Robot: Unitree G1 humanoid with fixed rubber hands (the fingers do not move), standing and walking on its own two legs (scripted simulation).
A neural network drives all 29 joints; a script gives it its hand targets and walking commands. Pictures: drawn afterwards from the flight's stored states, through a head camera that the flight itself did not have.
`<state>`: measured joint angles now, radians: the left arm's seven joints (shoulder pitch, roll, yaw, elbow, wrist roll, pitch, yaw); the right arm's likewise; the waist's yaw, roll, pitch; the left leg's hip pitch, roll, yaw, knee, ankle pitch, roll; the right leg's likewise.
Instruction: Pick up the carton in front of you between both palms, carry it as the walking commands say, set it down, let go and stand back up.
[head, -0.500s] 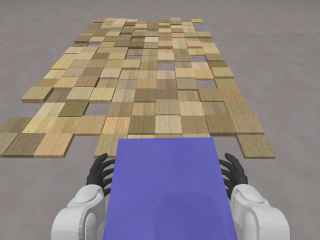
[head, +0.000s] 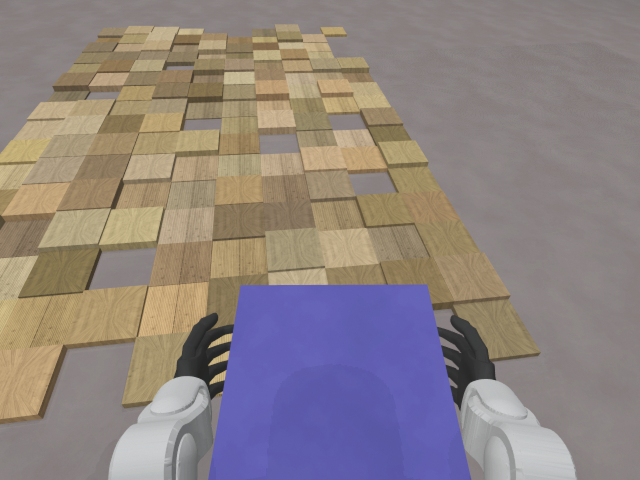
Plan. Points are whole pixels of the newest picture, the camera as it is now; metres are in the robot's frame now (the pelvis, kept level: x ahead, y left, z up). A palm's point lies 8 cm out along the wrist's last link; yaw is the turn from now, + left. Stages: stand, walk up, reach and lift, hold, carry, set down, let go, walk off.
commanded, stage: carry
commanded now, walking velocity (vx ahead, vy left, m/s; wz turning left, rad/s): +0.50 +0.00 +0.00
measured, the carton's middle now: (333, 414) +0.23 -0.01 +0.01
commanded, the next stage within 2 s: none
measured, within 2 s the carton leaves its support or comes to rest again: neither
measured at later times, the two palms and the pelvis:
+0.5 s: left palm (250, 137) +0.65 +0.13 +0.13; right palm (416, 137) +0.68 -0.17 +0.12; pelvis +0.32 -0.05 -0.01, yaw +2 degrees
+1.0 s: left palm (270, 63) +1.02 +0.12 +0.12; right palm (392, 67) +1.01 -0.18 +0.12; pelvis +0.66 -0.02 +0.00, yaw +1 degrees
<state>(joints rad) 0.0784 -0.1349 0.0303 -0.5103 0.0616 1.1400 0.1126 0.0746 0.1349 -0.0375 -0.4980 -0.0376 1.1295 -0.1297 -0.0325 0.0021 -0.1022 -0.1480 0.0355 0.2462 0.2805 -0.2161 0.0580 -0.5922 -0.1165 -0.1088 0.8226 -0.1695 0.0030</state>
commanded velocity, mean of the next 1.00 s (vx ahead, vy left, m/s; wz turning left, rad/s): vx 0.50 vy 0.00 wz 0.00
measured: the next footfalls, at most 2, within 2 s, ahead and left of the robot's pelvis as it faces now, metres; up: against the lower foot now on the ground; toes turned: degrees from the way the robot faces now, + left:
right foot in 0.20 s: +0.34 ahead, -0.12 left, +0.00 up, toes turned -9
left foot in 0.64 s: +0.60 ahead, +0.09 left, +0.02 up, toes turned +6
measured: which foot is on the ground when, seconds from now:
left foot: down 0.00-0.24, up 0.26-0.62, down 0.64-1.00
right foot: up 0.00-0.18, down 0.20-0.70, up 0.72-0.96, down 0.98-1.00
